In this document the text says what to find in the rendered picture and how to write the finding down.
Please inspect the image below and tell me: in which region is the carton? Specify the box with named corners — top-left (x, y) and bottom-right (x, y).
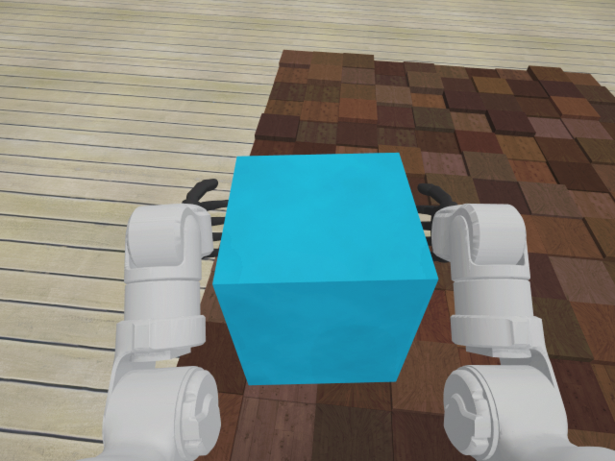
top-left (212, 153), bottom-right (438, 385)

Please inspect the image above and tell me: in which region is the robot left forearm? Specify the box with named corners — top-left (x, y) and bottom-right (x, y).
top-left (102, 204), bottom-right (213, 446)

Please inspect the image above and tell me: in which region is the robot right forearm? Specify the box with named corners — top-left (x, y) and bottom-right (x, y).
top-left (431, 204), bottom-right (568, 434)

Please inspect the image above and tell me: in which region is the robot left upper arm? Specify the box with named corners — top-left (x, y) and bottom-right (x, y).
top-left (76, 366), bottom-right (221, 461)

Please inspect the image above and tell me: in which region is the right robot hand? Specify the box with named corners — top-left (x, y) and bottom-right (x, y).
top-left (416, 183), bottom-right (457, 263)

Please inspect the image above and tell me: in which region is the left robot hand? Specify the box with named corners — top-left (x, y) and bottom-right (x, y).
top-left (182, 179), bottom-right (229, 259)

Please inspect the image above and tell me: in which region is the robot right upper arm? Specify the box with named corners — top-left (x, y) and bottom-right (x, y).
top-left (443, 365), bottom-right (615, 461)

